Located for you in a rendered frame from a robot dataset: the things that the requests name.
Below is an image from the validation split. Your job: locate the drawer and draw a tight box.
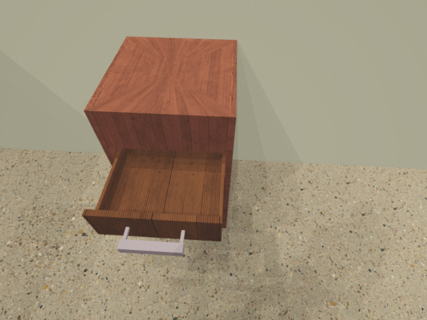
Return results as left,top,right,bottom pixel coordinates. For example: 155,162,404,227
82,148,226,241

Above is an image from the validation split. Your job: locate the cabinet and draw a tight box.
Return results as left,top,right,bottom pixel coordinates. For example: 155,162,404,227
84,37,237,228

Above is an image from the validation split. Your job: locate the handle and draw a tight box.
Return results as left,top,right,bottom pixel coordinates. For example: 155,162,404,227
117,227,185,257

